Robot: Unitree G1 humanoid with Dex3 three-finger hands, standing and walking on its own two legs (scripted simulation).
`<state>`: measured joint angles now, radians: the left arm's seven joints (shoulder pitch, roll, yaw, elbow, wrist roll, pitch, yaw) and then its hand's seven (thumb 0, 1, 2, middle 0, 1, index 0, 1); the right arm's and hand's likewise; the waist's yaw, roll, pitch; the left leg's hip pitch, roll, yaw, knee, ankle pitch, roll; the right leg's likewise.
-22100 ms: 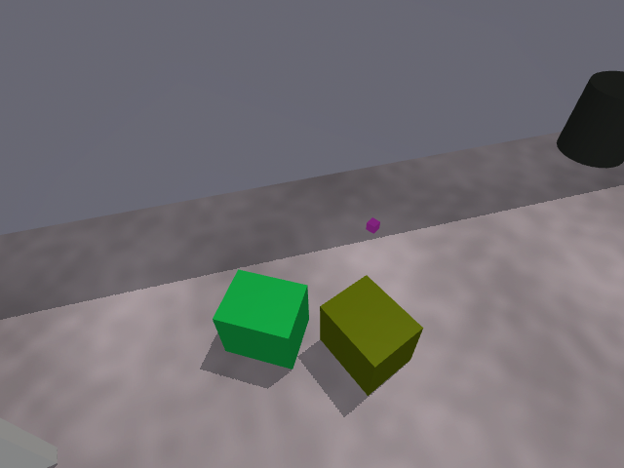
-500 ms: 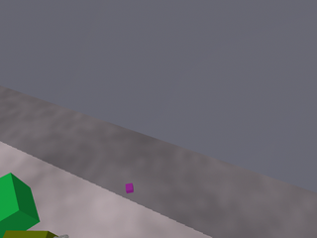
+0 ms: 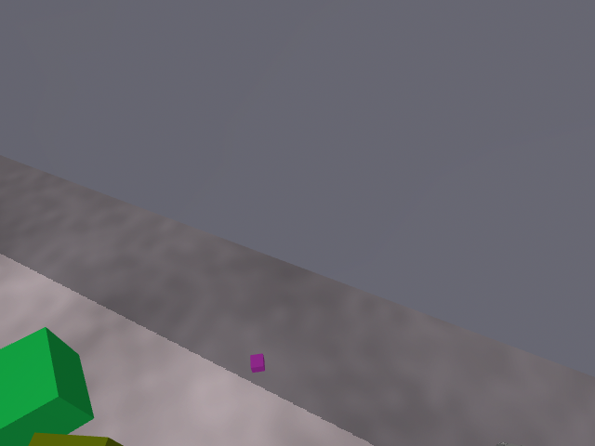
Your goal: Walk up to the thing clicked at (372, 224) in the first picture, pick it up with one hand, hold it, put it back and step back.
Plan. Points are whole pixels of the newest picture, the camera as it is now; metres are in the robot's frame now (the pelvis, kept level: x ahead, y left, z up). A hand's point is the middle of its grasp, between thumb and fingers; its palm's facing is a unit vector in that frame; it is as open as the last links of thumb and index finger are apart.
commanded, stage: walk up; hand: left
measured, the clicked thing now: (257, 363) +0.53 +0.21 -0.76
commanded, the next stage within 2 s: stand in 0.90 s
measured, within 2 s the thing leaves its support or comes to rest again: neither
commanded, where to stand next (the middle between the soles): +0.07 +0.00 m, yaw -2 degrees
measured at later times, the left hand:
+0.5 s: hand out of the picture +0.11 +0.24 -0.15, palm faces -0.01 -0.95 -0.32, open 7.3 cm
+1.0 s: hand out of the picture +0.10 +0.25 -0.15, palm faces +0.00 -0.94 -0.33, open 7.3 cm
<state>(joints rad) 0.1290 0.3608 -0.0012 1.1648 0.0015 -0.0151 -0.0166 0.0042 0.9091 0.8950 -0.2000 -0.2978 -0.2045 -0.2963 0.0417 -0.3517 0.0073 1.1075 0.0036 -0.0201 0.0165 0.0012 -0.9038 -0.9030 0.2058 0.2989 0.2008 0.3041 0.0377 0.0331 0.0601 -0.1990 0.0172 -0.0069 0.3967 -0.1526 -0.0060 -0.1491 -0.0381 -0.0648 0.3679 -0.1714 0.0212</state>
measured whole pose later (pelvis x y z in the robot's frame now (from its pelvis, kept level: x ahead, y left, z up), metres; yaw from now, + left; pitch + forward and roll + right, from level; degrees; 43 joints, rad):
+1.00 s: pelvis +0.02 -0.01 +0.00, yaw +0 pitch -2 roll +0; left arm 0.08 0.34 0.01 1.15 0.01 -0.01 -0.01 0.00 0.91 0.89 -0.20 -0.30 -0.20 -0.30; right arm 0.08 -0.34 0.00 1.15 -0.01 -0.01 0.01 0.00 -0.90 -0.90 0.20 0.30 0.20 0.30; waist 0.00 0.01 0.05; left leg -0.14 0.02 0.00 0.32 -0.15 -0.02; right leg -0.10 -0.04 -0.06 0.31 -0.18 0.02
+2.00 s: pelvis +0.03 -0.02 +0.00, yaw -1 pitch -2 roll +0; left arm 0.11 0.35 0.00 1.13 0.01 -0.01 -0.01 0.00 0.91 0.89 -0.20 -0.30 -0.21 -0.30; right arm 0.10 -0.35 0.00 1.14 -0.01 -0.01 0.00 0.00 -0.90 -0.90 0.20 0.30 0.20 0.30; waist 0.00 0.01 0.04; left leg -0.11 0.04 0.01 0.30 -0.16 -0.03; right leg -0.08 -0.02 -0.05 0.31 -0.19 0.00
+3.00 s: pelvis +0.04 -0.01 +0.00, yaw -1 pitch -2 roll +0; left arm 0.12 0.35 0.00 1.12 0.01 -0.01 -0.01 0.00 0.91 0.89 -0.20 -0.30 -0.21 -0.30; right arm 0.10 -0.35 0.00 1.13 -0.01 -0.01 0.00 0.00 -0.90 -0.90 0.20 0.30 0.20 0.30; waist 0.00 0.00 0.05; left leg -0.10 0.03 0.02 0.30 -0.16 -0.03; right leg -0.08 -0.02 -0.04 0.31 -0.19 0.01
